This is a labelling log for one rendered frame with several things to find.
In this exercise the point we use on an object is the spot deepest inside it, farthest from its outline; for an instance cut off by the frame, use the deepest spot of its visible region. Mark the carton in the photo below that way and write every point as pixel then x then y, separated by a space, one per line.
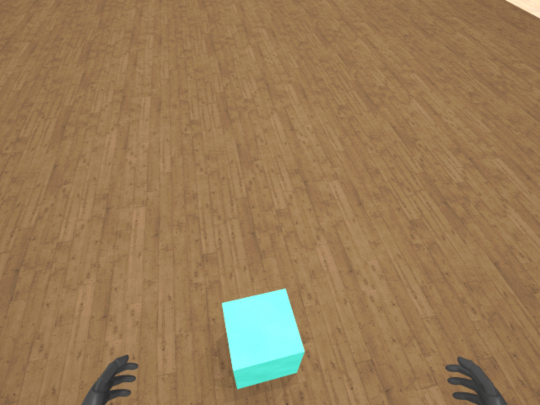
pixel 264 340

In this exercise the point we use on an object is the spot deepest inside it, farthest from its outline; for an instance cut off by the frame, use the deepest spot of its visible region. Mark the left robot hand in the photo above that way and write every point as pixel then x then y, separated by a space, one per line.
pixel 99 393

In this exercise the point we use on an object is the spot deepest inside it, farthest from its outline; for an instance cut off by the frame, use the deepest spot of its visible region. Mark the right robot hand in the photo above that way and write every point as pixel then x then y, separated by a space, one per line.
pixel 487 393

